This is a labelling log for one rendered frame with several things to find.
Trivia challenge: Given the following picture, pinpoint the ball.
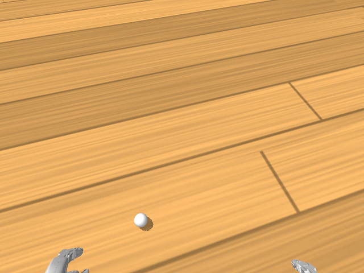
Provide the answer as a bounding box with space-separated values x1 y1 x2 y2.
134 213 148 227

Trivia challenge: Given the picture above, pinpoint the left robot hand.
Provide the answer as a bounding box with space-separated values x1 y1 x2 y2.
45 247 89 273

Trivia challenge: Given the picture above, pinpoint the right robot hand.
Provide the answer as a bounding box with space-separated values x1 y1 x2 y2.
292 259 317 273

